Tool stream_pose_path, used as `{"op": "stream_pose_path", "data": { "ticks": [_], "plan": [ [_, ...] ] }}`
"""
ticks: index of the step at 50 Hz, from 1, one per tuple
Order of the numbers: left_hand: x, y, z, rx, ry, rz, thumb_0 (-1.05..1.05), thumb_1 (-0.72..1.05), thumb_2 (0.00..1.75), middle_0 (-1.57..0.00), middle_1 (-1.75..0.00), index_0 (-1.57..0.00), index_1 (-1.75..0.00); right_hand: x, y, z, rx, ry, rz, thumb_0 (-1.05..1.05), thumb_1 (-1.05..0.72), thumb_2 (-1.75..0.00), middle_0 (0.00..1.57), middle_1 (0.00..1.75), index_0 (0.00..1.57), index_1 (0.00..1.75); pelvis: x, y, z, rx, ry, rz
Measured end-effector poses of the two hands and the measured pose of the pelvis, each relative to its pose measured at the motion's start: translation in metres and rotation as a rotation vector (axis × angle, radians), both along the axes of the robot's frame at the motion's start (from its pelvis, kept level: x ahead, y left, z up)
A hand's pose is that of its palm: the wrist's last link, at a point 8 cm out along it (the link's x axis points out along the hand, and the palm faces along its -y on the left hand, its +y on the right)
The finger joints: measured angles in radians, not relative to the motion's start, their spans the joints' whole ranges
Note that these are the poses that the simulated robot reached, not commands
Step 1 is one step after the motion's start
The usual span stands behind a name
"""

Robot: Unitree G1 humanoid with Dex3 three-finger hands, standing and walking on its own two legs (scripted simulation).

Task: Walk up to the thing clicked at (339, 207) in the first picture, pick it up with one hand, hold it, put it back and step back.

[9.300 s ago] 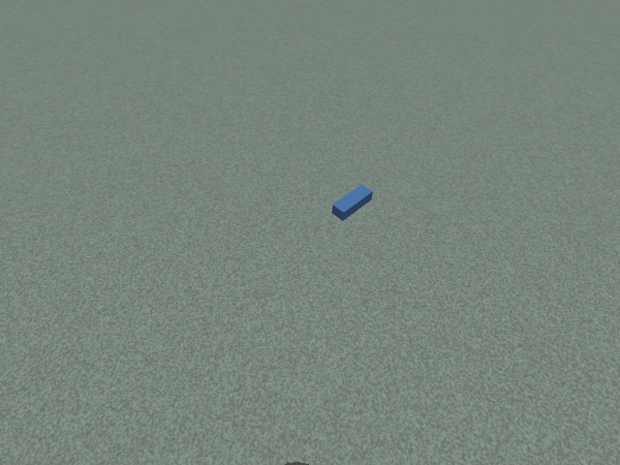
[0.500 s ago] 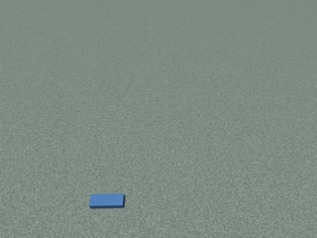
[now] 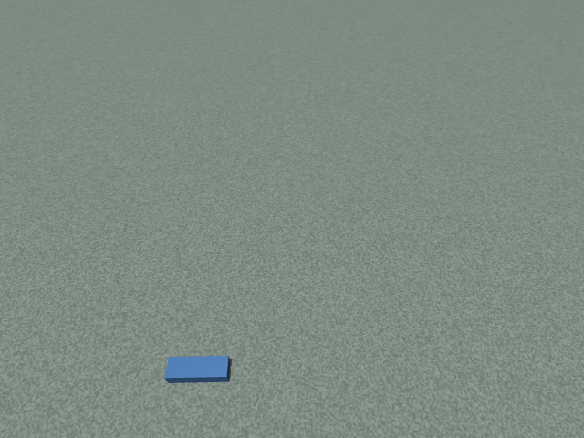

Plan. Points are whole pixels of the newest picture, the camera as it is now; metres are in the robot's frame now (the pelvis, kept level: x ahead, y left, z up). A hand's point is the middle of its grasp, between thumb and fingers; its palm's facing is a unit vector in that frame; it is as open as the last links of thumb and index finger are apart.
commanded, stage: stand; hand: left
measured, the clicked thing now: (198, 369) +0.46 +0.31 -0.76
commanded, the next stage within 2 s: walk up in 0.66 s
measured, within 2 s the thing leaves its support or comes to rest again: neither
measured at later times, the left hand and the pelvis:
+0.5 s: hand out of the picture +0.07 +0.25 -0.16, palm faces -0.04 -0.94 -0.34, open 7.4 cm; pelvis +0.00 +0.00 +0.00, yaw +0 degrees
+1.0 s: hand out of the picture +0.05 +0.38 -0.17, palm faces +0.00 -0.90 -0.44, open 7.4 cm; pelvis +0.02 +0.08 -0.02, yaw +1 degrees
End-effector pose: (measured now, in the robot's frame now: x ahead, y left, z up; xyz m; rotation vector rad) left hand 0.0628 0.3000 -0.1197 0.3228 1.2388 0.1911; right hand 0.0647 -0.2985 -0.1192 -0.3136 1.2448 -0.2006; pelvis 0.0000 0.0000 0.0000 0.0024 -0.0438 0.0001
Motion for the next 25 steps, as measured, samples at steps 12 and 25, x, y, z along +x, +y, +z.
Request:
{"op": "stream_pose_path", "data": {
  "ticks": [12, 25],
  "plan": [
    [0.0017, 0.0001, 0.0004, 0.002, 0.001, -0.001, 0.00, 0.90, 0.90, -0.21, -0.30, -0.20, -0.30, 0.0026, -0.0003, -0.0003, -0.001, -0.004, 0.000, 0.00, -0.90, -0.90, 0.20, 0.30, 0.20, 0.30, 0.0021, -0.0002, -0.0001, 0.001, 0.001, -0.002],
    [0.0066, -0.0019, 0.0012, 0.002, -0.014, -0.009, 0.00, 0.90, 0.90, -0.21, -0.30, -0.20, -0.30, 0.0051, -0.0019, 0.0006, -0.001, -0.016, -0.003, 0.00, -0.90, -0.90, 0.20, 0.30, 0.20, 0.30, 0.0020, -0.0012, -0.0002, 0.000, -0.002, -0.005]
  ]
}}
